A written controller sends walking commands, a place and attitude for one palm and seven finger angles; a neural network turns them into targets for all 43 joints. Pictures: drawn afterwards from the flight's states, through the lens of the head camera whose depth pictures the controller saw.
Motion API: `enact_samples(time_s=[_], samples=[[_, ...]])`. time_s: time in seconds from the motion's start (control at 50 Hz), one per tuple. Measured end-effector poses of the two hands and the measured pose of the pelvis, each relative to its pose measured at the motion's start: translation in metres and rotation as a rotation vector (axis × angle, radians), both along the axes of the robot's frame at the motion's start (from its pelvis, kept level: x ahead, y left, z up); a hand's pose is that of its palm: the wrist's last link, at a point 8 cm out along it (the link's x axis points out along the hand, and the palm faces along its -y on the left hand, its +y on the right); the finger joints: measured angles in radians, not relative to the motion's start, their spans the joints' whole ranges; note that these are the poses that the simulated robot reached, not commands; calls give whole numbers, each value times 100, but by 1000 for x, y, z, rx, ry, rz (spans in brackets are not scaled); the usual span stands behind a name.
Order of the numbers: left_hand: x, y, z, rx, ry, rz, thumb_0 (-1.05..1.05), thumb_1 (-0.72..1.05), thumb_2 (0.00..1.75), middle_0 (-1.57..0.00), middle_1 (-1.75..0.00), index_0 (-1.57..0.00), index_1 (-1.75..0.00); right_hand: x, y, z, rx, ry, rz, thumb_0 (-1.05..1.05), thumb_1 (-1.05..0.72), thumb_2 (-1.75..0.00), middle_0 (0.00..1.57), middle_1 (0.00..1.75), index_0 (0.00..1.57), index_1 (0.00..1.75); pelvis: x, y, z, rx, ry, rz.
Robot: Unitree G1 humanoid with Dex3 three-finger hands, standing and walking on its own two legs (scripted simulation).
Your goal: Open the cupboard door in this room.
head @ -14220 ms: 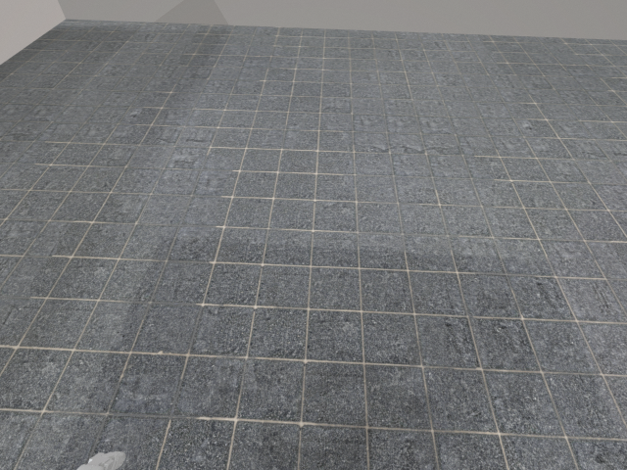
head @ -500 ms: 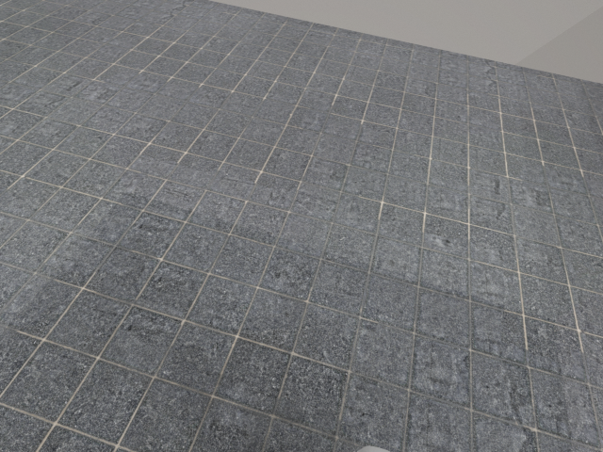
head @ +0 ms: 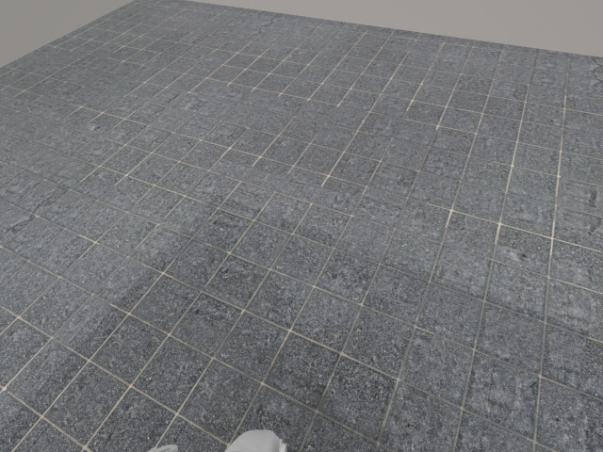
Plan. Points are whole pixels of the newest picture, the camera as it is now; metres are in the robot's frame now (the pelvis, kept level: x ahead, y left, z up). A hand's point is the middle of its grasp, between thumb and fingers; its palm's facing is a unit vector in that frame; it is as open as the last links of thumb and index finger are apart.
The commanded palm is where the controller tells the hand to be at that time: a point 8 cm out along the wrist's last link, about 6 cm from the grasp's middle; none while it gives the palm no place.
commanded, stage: turn or walk to find it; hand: left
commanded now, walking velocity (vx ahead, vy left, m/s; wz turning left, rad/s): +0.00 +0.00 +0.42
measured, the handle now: out of the picture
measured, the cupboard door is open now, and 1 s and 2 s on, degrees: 0 0 0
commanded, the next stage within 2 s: none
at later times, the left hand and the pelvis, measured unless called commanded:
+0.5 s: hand out of the picture -0.04 +0.28 -0.17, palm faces +0.27 -0.93 -0.25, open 7.4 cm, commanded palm none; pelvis -0.03 +0.05 +0.00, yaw +12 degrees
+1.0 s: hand out of the picture -0.03 +0.21 -0.15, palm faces +0.41 -0.88 -0.26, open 7.4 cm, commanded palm none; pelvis -0.04 +0.01 +0.00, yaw +25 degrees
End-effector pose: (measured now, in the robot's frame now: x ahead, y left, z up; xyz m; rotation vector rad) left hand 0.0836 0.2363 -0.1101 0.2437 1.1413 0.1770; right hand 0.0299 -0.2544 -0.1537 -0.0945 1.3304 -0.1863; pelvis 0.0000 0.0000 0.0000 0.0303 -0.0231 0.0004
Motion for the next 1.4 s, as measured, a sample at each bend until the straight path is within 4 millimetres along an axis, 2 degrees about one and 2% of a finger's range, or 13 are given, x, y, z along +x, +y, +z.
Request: enact_samples(time_s=[0.1, 0.18, 0.32, 0.38, 0.48, 0.58, 0.68, 0.8, 0.92, 1.02, 1.12, 1.28, 1.4], samples=[[-35, 0, -5, -18, 51, 68, 1, 90, 90, -20, -30, -21, -30, 1, -3, 5, -15, 34, 53, 0, -91, -90, 20, 30, 20, 30, -4, 0, 3, 5, 1, 53], [-67, 10, -14, -38, 92, 125, 1, 90, 90, -20, -30, -21, -30, 14, 6, 10, -34, 37, 114, 0, -91, -90, 20, 30, 20, 30, -9, 7, 2, 1, 5, 90], [-128, 51, -44, -70, 173, 244, 1, 90, 90, -20, -30, -21, -30, 62, 48, 18, -84, -89, 242, 0, -91, -90, 20, 30, 20, 30, -23, 37, -13, -30, 10, 157], [-144, 68, -47, -65, 216, 277, 1, 90, 90, -20, -30, -21, -30, 73, 68, 27, -88, -139, 279, 0, -91, -90, 20, 30, 20, 30, -28, 45, -10, -32, 4, 165], [-145, 84, -33, -62, 182, 307, 1, 91, 90, -20, -30, -20, -30, 77, 89, 38, -79, -151, 322, 0, -90, -90, 20, 30, 20, 30, -32, 53, 2, -51, 11, 203], [-133, 87, -23, -48, 118, 315, 1, 91, 90, -20, -30, -20, -30, 73, 96, 37, -53, -139, 337, 0, -90, -90, 20, 30, 21, 30, -34, 54, 6, -52, 19, 238], [-112, 78, -16, -33, 56, 311, 1, 91, 90, -20, -30, -20, -30, 59, 85, 26, -32, -95, 336, 0, -90, -90, 20, 30, 21, 30, -35, 44, 4, -44, 26, 278], [-95, 51, -10, 0, -30, 313, 1, 90, 90, -20, -30, -20, -30, 47, 55, 2, -5, -26, 336, 0, -90, -90, 20, 30, 21, 30, -34, 20, -7, -23, 33, 330], [-120, 25, -3, -8, -18, 376, 1, 90, 90, -20, -30, -21, -30, 49, 36, 0, -13, 29, 380, 0, -90, -90, 20, 30, 20, 30, -35, 9, -2, -14, 15, 397], [-150, 13, -8, -35, 31, 441, 1, 90, 90, -20, -30, -21, -30, 58, 37, 5, -31, 46, 435, 0, -91, -90, 20, 30, 20, 30, -37, 9, 1, -7, 13, 450], [-192, 16, -19, -60, 81, 520, 1, 91, 90, -20, -30, -21, -30, 77, 58, 10, -54, 32, 519, 0, -91, -90, 20, 30, 20, 30, -44, 18, -1, -11, 16, 498], [-270, 41, -48, -95, 191, 651, 1, 90, 90, -20, -30, -21, -30, 115, 130, 23, -68, -139, 662, 0, -91, -90, 20, 30, 20, 30, -64, 45, -13, -30, 7, 553], [-278, 58, -33, -86, 152, 689, 1, 91, 90, -20, -30, -20, -30, 115, 158, 38, -53, -178, 716, 0, -90, -90, 20, 30, 20, 30, -71, 53, 1, -54, 0, 599]])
